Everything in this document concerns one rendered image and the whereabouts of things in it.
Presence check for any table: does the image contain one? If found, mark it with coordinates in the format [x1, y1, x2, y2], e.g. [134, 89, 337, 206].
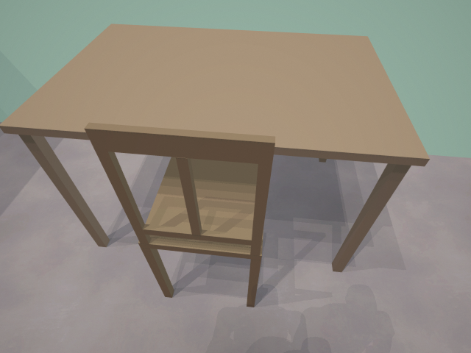
[0, 24, 430, 272]

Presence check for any chair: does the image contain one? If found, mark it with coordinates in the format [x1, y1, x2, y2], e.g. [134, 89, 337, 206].
[85, 123, 275, 307]

